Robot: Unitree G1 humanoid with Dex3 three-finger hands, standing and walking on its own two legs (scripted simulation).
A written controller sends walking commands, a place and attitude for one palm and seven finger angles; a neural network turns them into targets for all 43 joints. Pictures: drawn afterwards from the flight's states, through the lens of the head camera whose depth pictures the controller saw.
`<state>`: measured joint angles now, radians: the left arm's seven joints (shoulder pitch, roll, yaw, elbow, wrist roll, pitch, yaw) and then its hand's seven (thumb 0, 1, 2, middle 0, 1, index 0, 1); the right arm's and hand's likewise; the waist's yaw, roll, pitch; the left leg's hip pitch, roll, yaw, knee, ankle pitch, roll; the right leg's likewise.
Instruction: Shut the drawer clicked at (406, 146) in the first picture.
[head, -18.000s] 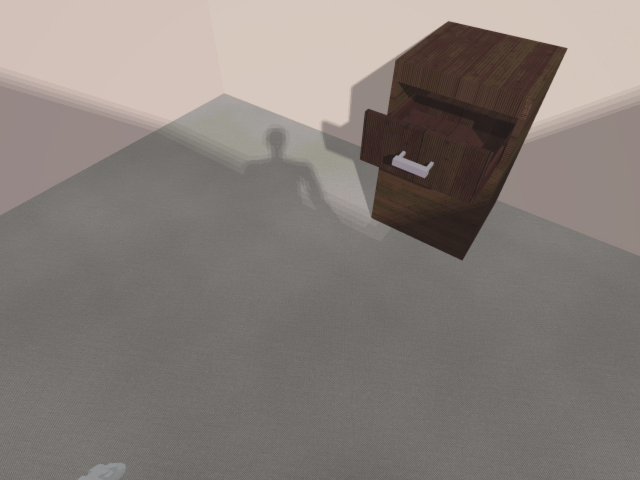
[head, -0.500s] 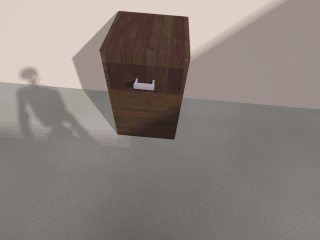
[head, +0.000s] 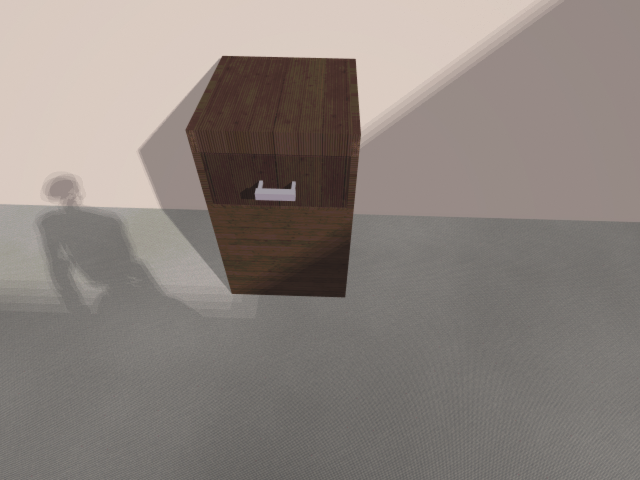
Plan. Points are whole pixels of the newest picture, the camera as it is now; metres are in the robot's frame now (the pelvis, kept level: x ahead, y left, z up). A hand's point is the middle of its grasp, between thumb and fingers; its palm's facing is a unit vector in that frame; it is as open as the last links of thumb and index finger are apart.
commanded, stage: let the arm hang, fingers relaxed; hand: left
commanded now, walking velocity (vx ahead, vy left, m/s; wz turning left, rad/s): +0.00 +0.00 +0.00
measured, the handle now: (276, 189) +0.86 +0.16 -0.21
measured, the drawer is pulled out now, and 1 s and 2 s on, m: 0.00 0.00 0.00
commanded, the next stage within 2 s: look to check the result in 0.14 s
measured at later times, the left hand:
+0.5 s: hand out of the picture -0.02 +0.13 -0.17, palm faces +0.07 -0.98 -0.16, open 7.4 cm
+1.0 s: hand out of the picture +0.00 +0.13 -0.17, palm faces +0.07 -0.98 -0.17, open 7.4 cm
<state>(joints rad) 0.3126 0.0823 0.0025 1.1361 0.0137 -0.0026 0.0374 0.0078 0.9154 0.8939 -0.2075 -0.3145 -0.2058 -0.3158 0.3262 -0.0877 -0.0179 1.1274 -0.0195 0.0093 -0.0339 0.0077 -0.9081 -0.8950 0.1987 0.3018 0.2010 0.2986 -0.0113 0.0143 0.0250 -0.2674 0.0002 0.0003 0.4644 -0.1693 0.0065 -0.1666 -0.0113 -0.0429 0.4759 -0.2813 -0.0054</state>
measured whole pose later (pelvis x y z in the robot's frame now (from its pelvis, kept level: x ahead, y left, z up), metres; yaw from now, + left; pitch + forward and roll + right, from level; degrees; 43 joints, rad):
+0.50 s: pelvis +0.01 -0.02 +0.00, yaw +0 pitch -2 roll +0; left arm 0.33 0.10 0.01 1.15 0.00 -0.01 0.04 0.00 0.91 0.89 -0.20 -0.30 -0.20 -0.30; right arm 0.32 -0.09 -0.02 1.14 -0.02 0.00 -0.04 0.01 -0.91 -0.90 0.20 0.30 0.20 0.30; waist -0.01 0.02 0.05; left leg -0.24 0.02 -0.01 0.46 -0.19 -0.02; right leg -0.13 0.01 -0.05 0.45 -0.29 -0.03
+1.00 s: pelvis +0.03 -0.03 +0.00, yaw +0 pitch -2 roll +0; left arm 0.32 0.10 0.02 1.14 0.00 -0.01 0.04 0.00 0.91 0.89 -0.20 -0.30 -0.20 -0.30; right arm 0.31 -0.10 -0.02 1.15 -0.02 0.00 -0.05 0.01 -0.91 -0.90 0.20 0.30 0.20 0.30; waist 0.00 0.01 0.05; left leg -0.21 0.03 -0.02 0.45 -0.20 -0.03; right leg -0.10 0.02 -0.06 0.44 -0.31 -0.04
